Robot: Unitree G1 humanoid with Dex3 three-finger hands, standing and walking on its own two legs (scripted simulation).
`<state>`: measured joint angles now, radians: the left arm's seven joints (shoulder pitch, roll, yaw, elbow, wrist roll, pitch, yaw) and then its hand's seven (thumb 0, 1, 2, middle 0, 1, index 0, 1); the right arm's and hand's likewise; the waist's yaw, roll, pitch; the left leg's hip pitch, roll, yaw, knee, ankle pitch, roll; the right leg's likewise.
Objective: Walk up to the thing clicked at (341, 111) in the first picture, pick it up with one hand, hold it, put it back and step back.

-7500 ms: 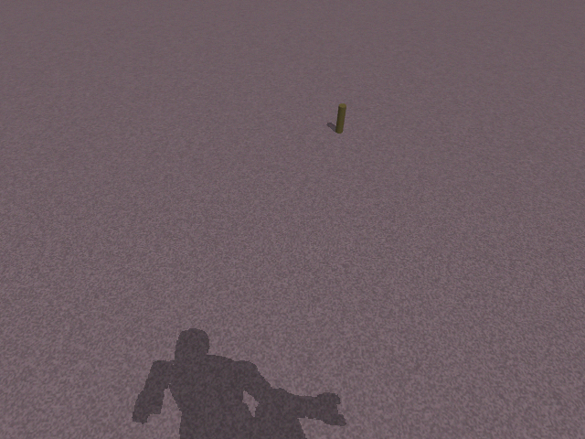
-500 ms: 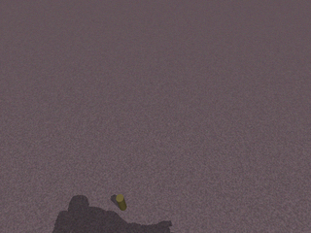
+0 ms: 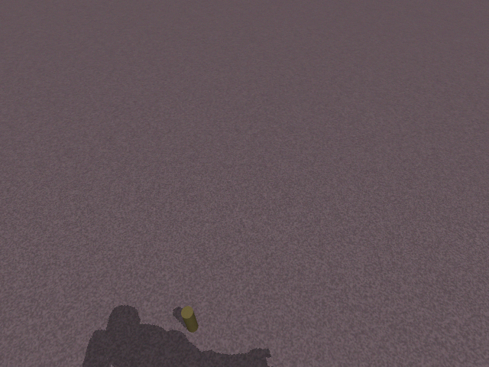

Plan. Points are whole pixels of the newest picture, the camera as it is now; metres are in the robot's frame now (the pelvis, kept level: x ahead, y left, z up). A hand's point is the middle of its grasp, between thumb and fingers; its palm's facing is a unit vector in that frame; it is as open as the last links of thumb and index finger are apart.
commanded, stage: stand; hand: left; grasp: from the side
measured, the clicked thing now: (190, 319) +0.40 +0.20 -0.70
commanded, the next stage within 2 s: go down in 1.06 s
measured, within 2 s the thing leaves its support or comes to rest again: neither
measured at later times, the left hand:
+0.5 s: hand out of the picture +0.09 +0.25 -0.16, palm faces -0.02 -0.94 -0.34, open 7.4 cm
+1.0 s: hand out of the picture +0.09 +0.26 -0.16, palm faces -0.03 -0.94 -0.34, open 7.4 cm
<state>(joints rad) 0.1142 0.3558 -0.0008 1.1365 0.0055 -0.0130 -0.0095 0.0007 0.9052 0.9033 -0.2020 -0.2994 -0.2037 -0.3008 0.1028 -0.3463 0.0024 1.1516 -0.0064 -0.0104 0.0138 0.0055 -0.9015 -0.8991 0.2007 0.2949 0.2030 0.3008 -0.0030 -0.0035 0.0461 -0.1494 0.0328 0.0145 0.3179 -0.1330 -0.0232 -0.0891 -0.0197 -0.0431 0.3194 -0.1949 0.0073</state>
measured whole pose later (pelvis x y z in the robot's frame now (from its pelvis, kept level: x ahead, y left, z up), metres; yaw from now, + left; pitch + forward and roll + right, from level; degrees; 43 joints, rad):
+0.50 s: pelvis +0.02 +0.00 +0.00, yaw +0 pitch -2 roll +0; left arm 0.11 0.35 0.00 1.13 0.00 -0.01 0.00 0.00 0.90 0.90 -0.20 -0.30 -0.20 -0.30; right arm 0.09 -0.35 0.00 1.14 -0.01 -0.01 0.01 0.01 -0.90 -0.90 0.20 0.29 0.20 0.30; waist 0.00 0.00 0.05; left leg -0.13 0.03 0.02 0.32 -0.16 -0.02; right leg -0.06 -0.02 -0.04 0.31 -0.21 0.01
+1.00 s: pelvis +0.02 +0.00 +0.00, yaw +0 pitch -2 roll +0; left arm 0.12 0.35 0.00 1.13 0.01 -0.01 0.00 0.00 0.90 0.90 -0.20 -0.30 -0.20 -0.30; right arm 0.10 -0.35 0.00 1.14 0.00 -0.01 0.01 0.01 -0.90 -0.90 0.20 0.29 0.20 0.30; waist 0.00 0.00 0.05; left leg -0.12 0.03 0.02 0.31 -0.15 -0.02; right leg -0.06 -0.02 -0.04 0.30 -0.21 0.01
